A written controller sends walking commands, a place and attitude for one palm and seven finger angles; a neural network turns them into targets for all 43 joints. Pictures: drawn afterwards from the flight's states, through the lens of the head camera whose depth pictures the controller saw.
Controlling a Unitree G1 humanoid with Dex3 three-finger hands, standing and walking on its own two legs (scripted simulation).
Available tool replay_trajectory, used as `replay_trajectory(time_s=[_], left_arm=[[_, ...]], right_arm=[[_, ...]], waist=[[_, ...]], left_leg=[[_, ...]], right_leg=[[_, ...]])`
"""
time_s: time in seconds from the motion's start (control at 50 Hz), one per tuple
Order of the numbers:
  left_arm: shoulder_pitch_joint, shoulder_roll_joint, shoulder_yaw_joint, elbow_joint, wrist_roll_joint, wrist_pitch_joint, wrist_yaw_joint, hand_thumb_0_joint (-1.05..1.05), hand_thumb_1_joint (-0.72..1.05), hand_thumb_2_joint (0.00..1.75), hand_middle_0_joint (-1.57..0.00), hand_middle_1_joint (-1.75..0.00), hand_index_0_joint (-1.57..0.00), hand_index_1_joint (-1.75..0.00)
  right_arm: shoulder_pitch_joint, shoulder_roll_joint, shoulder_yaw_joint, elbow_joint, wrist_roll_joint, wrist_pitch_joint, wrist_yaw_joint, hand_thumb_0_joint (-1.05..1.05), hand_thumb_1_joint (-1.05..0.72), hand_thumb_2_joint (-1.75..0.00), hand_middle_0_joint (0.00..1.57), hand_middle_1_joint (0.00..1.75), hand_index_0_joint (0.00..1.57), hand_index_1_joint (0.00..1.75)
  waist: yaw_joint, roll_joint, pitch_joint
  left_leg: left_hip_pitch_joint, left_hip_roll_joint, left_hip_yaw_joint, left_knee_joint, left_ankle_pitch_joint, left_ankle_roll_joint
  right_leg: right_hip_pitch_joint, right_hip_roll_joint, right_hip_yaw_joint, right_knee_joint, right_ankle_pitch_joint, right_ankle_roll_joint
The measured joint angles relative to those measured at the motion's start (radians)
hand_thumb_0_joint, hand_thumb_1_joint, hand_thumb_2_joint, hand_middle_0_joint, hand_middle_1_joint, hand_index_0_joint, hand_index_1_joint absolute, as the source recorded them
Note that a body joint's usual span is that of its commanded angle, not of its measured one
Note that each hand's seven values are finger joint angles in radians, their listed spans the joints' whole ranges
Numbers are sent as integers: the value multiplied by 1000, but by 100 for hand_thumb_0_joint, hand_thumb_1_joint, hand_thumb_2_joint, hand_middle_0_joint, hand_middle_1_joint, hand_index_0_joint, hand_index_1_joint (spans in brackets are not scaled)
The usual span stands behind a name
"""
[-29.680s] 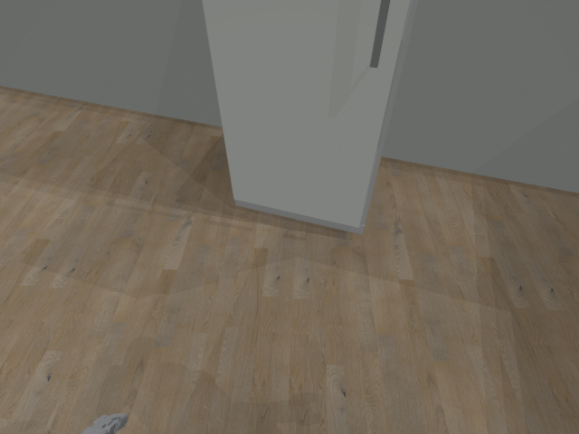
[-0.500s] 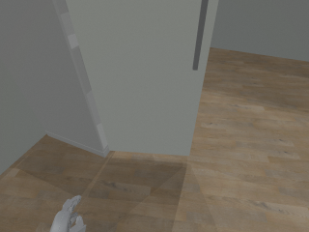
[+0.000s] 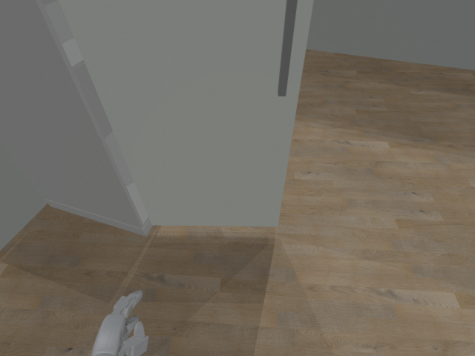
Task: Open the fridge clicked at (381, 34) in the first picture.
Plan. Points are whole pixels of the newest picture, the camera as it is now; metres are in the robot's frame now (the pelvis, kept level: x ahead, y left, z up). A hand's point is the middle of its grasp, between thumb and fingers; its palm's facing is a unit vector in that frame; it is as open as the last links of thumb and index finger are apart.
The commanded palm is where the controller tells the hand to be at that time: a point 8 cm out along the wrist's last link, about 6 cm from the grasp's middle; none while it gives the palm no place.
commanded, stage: stop stepping back and stand still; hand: right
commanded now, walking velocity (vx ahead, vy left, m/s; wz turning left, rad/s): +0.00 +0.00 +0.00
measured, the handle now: out of the picture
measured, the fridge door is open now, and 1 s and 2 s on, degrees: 72 72 72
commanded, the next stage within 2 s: let the arm hang, fingers relaxed in 0.40 s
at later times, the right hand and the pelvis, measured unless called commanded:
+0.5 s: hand out of the picture +0.23 -0.27 +0.17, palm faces +0.39 +0.81 -0.44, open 7.4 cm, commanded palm none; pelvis +0.03 -0.01 +0.01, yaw +0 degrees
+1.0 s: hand out of the picture -0.04 -0.22 -0.17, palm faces +0.02 +0.98 -0.18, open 7.2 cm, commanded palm none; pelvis -0.01 -0.03 +0.01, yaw -1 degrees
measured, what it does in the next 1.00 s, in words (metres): stands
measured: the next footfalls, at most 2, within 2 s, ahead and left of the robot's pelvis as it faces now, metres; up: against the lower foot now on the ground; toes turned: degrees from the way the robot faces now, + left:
none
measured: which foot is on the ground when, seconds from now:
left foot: down 0.00-1.00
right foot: down 0.00-1.00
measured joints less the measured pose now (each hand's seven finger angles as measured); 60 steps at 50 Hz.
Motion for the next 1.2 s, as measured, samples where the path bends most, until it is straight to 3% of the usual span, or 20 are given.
replay_trajectory(time_s=[0.06, 0.14, 0.3, 0.5, 0.54, 0.58, 0.64, 0.7, 0.78, 0.82, 0.9, 1.04, 1.2], left_arm=[[-3, -1, -10, -20, -8, -9, -15, 1, 90, 90, -20, -30, -20, -30], [-7, 8, -4, -20, -16, 9, -26, 1, 90, 90, -20, -30, -20, -30], [-22, 38, 8, -6, -23, 54, 2, 1, 90, 90, -20, -30, -20, -30], [-41, 22, -5, -47, -20, 48, 6, 1, 90, 90, -20, -30, -20, -30], [-49, 50, 4, -1, -20, 20, -35, 1, 90, 90, -20, -30, -20, -30], [-73, 95, 6, 57, -13, 45, -64, 1, 90, 90, -20, -30, -20, -30], [-101, 131, 8, 116, 1, 90, -78, 1, 90, 90, -20, -30, -21, -30], [-91, 124, 4, 152, 12, 115, -76, 1, 90, 90, -20, -30, -20, -30], [-41, 88, -12, 214, 20, 144, -70, 0, 90, 90, -20, -30, -20, -30], [-13, 68, -18, 254, 21, 156, -67, 0, 90, 90, -20, -30, -20, -30], [39, 34, -18, 324, 19, 174, -58, 1, 90, 90, -20, -30, -20, -30], [80, 23, 2, 389, 14, 178, -50, 1, 90, 90, -20, -30, -20, -30], [61, 27, 10, 423, 12, 155, -48, 0, 90, 90, -20, -30, -20, -30]], right_arm=[[38, -21, -13, -36, -4, -14, 3, 2, -89, -90, 21, 30, 21, 30], [95, -35, -24, -56, 10, -33, 7, 2, -89, -90, 22, 30, 21, 30], [97, -12, -8, 31, 18, -4, 4, 2, -89, -90, 22, 30, 21, 30], [75, -5, 25, -12, 17, 2, 7, 2, -89, -90, 22, 30, 21, 30], [3, -28, 89, 121, -14, -5, 49, 1, -90, -90, 21, 30, 21, 30], [-97, -20, 185, 350, -35, 72, 103, 1, -90, -90, 21, 30, 20, 30], [-192, 33, 294, 713, -49, 185, 147, 1, -90, -90, 20, 30, 20, 30], [-222, 94, 366, 985, -53, 242, 163, 1, -91, -90, 20, 30, 20, 30], [-209, 169, 421, 1219, -48, 267, 164, 2, -91, -90, 20, 30, 20, 30], [-193, 199, 428, 1302, -43, 269, 156, 2, -92, -90, 21, 30, 20, 30], [-166, 186, 413, 1417, -40, 258, 150, 1, -98, -89, 21, 30, 20, 30], [-137, 172, 403, 1533, -40, 240, 153, 1, -94, -90, 21, 30, 20, 30], [-188, 143, 388, 1573, -40, 220, 144, 1, -92, -90, 20, 30, 20, 30]], waist=[[10, -33, 10], [9, -64, -1], [-8, -67, -7], [-6, -38, -2], [-13, -58, -24], [-21, -91, -47], [-8, -122, -61], [7, -102, -39], [12, -37, 5], [8, -12, 21], [-7, 1, 37], [-13, -51, 32], [-8, -81, 16]], left_leg=[[45, -22, 23, -122, 117, 29], [55, -40, 29, -158, 105, 53], [90, -19, 7, -185, 98, 28], [99, -16, 0, -223, 130, 17], [67, -8, 14, -201, 129, 12], [31, 5, 19, -165, 117, 5], [-13, 22, 14, -114, 101, -6], [-25, 31, 6, -97, 101, -9], [-6, 30, 5, -119, 120, -7], [10, 24, 9, -148, 138, -5], [40, 12, 21, -210, 174, 1], [60, 12, 15, -261, 202, -2], [69, 27, -4, -269, 206, -15]], right_leg=[[-2, -23, 19, 1, -8, 12], [-14, -37, 33, 6, -16, 12], [49, -13, 16, -70, -10, 6], [50, -10, 9, -86, 7, -6], [7, -3, 21, -53, 5, -11], [-32, 9, 25, -18, -3, -20], [-67, 25, 20, 14, -9, -36], [-69, 33, 12, 12, 0, -39], [-46, 33, 11, -18, 23, -36], [-35, 28, 15, -38, 36, -34], [-23, 17, 27, -66, 57, -30], [-12, 19, 20, -93, 72, -40], [13, 34, 2, -127, 83, -53]])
